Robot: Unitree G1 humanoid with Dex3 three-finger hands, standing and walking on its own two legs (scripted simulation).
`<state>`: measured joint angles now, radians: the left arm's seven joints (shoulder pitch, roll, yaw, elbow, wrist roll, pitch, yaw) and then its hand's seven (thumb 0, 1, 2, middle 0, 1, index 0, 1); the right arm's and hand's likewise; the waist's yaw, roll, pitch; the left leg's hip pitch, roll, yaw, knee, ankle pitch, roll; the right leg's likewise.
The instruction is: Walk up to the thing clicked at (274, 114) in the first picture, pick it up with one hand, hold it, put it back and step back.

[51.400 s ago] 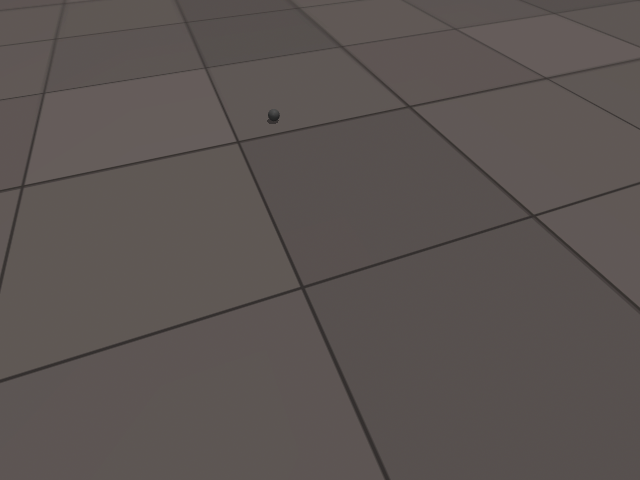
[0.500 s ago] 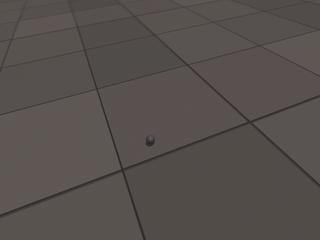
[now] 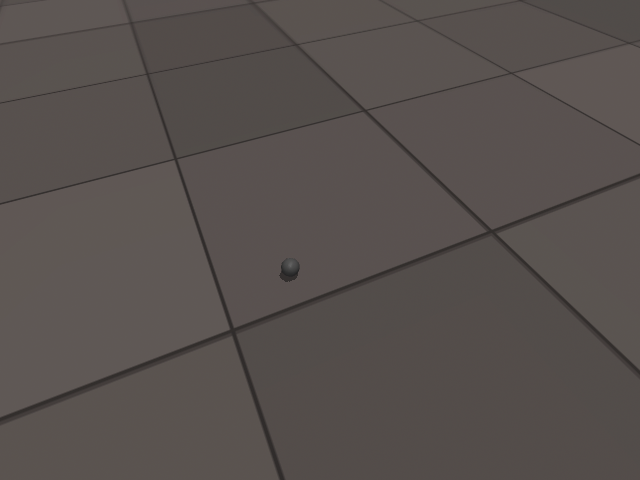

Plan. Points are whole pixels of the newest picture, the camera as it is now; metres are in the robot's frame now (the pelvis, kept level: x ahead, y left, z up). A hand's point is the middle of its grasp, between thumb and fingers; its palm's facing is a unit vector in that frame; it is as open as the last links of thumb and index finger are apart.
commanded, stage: step back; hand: left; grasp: from above
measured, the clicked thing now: (290, 267) +1.03 +0.16 -0.72
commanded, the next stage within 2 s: stand in 0.26 s
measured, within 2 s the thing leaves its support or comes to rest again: neither
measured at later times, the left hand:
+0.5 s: hand out of the picture +0.14 +0.25 -0.13, palm faces -0.01 -0.94 -0.33, open 7.4 cm
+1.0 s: hand out of the picture +0.07 +0.25 -0.13, palm faces -0.01 -0.94 -0.35, open 7.4 cm
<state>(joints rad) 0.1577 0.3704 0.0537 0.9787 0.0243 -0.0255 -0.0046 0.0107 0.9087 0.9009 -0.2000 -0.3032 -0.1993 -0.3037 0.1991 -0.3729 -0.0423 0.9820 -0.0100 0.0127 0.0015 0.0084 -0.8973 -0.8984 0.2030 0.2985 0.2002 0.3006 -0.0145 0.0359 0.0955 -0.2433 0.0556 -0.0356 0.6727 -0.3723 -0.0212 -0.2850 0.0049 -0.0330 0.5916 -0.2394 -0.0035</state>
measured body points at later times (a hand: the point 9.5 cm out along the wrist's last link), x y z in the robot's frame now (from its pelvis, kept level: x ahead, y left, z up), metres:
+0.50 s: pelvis +0.03 +0.00 +0.02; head +0.04 +0.00 +0.47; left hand +0.14 +0.30 -0.11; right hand +0.12 -0.30 -0.11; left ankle +0.00 +0.14 -0.72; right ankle +0.04 -0.12 -0.72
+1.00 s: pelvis +0.01 -0.01 +0.02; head +0.02 -0.02 +0.47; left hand +0.08 +0.30 -0.11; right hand +0.08 -0.31 -0.12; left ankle +0.00 +0.14 -0.72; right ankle +0.04 -0.12 -0.72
